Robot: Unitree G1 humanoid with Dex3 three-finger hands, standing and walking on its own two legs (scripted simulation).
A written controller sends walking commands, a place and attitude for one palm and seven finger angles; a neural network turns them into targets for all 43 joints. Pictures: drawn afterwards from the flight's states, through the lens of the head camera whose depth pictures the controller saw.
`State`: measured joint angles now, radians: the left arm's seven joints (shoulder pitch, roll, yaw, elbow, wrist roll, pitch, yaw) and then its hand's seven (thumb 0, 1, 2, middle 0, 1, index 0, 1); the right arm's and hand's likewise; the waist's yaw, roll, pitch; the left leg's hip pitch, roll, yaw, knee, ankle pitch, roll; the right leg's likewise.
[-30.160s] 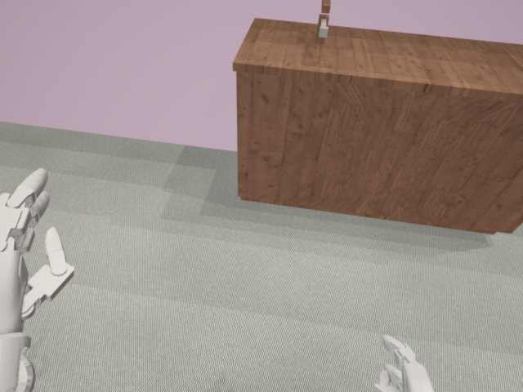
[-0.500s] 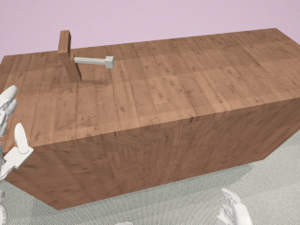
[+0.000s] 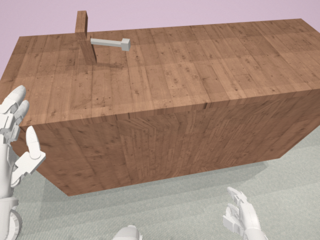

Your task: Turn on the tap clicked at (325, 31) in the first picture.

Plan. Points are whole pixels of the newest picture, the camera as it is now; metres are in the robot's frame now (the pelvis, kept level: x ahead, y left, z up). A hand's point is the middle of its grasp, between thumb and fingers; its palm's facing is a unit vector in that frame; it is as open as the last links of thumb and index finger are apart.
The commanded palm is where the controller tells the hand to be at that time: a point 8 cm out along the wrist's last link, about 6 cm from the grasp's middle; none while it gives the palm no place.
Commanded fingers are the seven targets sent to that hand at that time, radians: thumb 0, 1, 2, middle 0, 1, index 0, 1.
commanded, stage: step back with the hand held close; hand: left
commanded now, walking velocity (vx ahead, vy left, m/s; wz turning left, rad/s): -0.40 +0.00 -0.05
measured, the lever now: (125, 44) +0.67 +0.19 +0.10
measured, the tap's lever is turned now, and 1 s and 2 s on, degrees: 72 72 72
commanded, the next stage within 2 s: stop stepping back and stand still in 0.02 s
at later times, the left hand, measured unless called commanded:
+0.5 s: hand out of the picture +0.09 +0.24 +0.16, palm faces +0.41 -0.86 -0.30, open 7.5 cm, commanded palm +0.04 +0.29 +0.18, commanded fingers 0.00 0.90 0.90 -0.20 -0.30 -0.20 -0.30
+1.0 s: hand out of the picture +0.07 +0.22 +0.17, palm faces +0.42 -0.83 -0.37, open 7.4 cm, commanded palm +0.02 +0.27 +0.18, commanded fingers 0.00 0.90 0.90 -0.20 -0.30 -0.20 -0.30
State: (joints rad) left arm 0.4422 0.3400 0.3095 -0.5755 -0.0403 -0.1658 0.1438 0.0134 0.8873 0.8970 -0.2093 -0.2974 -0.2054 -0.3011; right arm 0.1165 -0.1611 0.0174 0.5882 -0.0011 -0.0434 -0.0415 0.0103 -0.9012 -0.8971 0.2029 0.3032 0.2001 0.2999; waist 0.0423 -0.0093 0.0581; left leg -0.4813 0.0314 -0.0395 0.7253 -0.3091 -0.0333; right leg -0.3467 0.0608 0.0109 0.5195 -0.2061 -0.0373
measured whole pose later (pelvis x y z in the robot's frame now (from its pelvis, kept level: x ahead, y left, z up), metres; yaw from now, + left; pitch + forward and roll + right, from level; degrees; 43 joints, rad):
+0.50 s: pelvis -0.12 +0.01 +0.00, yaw +1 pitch -3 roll +1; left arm 0.44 0.32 0.29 -0.51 -0.04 -0.10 0.17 0.01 0.89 0.90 -0.21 -0.30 -0.20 -0.30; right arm 0.24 -0.19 0.03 0.66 0.00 -0.07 -0.05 0.01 -0.90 -0.90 0.20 0.30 0.20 0.30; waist -0.01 -0.04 0.01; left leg -0.36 0.02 0.02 0.79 -0.44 0.02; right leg -0.34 0.02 -0.02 0.59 -0.22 -0.06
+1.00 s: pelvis -0.13 -0.01 +0.00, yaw +2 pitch -2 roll +1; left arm 0.48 0.35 0.31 -0.49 -0.05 -0.15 0.16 0.01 0.88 0.90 -0.21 -0.30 -0.21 -0.30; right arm 0.25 -0.25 -0.02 0.61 0.01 -0.11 -0.07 0.01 -0.90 -0.90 0.20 0.30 0.20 0.30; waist 0.00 0.00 0.03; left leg -0.23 0.04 0.02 0.50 -0.24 0.02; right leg -0.26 0.03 -0.09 0.53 -0.24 -0.07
